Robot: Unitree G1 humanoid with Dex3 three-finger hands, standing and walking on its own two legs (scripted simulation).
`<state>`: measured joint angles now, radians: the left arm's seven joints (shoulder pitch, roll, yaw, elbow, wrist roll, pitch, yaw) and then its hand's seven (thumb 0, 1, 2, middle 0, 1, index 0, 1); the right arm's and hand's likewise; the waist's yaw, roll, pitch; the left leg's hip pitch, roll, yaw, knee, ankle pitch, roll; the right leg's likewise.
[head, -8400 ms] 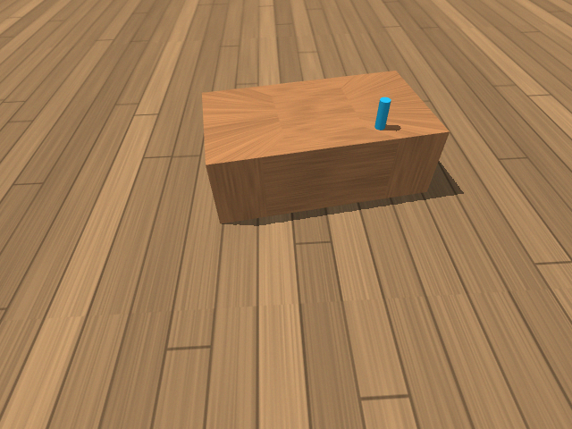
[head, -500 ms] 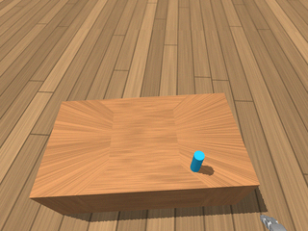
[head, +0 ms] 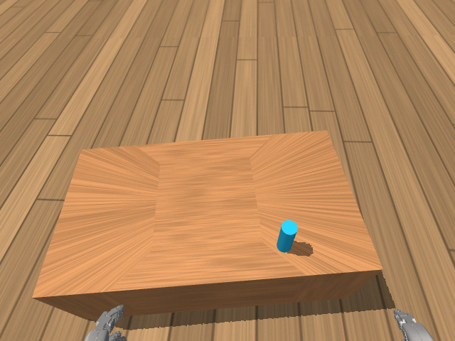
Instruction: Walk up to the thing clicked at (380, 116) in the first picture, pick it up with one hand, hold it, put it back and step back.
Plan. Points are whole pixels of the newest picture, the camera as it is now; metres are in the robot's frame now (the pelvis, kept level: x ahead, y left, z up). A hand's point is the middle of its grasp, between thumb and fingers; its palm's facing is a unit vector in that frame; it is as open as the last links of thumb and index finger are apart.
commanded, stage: go down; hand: right
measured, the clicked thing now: (286, 237) +0.45 -0.14 -0.33
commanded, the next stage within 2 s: none
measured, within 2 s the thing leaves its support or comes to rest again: neither
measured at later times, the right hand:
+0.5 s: hand out of the picture +0.15 -0.25 -0.12, palm faces +0.01 +0.95 -0.32, open 17.6 cm
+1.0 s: hand (398, 275) +0.26 -0.29 -0.08, palm faces +0.10 +0.96 -0.25, open 17.3 cm
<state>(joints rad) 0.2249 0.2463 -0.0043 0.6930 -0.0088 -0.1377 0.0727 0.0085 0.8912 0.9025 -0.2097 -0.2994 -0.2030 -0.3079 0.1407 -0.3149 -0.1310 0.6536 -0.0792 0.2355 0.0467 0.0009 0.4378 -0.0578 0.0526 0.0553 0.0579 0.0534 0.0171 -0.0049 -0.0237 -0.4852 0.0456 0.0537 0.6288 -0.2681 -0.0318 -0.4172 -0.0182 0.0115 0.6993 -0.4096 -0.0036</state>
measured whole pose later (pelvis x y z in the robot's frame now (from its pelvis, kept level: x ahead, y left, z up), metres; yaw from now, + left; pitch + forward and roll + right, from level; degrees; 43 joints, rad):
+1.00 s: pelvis -0.03 +0.01 -0.04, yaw -1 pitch +11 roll +3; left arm 0.26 0.27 -0.03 0.68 -0.01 -0.25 0.17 0.01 0.90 0.89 -0.21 -0.29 -0.21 -0.29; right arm -0.14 -0.52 -0.30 0.59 0.04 0.30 0.23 -0.01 0.51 -0.04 0.06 0.05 0.06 0.05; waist 0.07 -0.02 -0.09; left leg -0.72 0.04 0.09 0.88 -0.35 -0.01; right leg -0.68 -0.03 0.06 0.98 -0.50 0.02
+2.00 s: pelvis -0.02 +0.00 -0.05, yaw +1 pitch +19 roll +3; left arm 0.34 0.31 -0.04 0.69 0.01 -0.13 0.06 0.01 0.91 0.89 -0.21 -0.30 -0.21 -0.29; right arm -0.58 -0.73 -0.52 1.17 0.05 -0.21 0.50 -0.01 0.52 -0.04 0.06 0.05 0.06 0.05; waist 0.11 0.02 -0.09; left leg -0.92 0.03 0.06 0.95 -0.36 -0.02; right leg -0.87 -0.04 0.04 1.06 -0.52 0.01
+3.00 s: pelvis -0.07 +0.00 -0.26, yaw +3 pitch +36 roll +6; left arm 0.18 0.31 -0.11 0.62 0.08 -0.15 0.00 0.00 0.91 0.90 -0.20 -0.29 -0.20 -0.29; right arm -0.88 -0.74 -0.68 1.22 0.14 -0.58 0.62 -0.01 0.58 -0.03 0.07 0.05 0.07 0.05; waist 0.21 0.00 -0.13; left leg -1.83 0.06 0.07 1.76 -0.55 -0.02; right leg -1.77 -0.01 0.09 1.91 -0.77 0.01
